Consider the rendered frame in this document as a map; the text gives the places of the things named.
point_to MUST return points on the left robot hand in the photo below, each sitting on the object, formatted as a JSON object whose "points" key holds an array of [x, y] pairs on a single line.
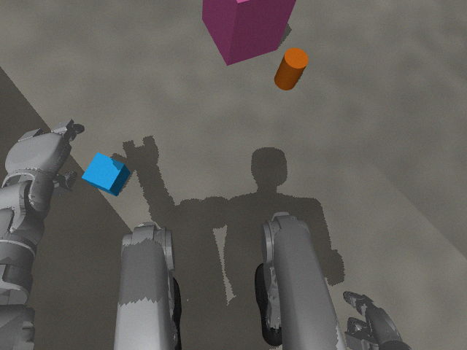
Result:
{"points": [[46, 153]]}

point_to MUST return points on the right robot hand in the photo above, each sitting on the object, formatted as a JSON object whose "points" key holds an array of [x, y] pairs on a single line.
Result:
{"points": [[377, 329]]}

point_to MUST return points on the right robot foot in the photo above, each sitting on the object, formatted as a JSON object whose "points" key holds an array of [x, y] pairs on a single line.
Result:
{"points": [[270, 335]]}

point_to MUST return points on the left robot arm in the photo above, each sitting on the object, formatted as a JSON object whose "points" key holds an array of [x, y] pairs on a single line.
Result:
{"points": [[24, 203]]}

